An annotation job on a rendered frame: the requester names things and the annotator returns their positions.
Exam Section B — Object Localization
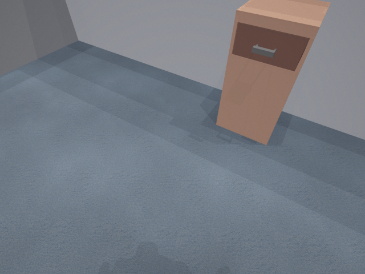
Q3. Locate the drawer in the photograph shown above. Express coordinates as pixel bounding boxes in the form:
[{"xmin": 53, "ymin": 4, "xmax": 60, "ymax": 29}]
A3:
[{"xmin": 233, "ymin": 22, "xmax": 310, "ymax": 71}]

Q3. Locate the handle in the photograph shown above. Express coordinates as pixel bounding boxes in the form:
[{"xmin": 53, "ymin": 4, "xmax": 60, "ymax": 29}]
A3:
[{"xmin": 252, "ymin": 44, "xmax": 277, "ymax": 58}]

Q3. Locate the cabinet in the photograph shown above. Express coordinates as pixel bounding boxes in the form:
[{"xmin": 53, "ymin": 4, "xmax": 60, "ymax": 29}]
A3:
[{"xmin": 216, "ymin": 0, "xmax": 331, "ymax": 145}]

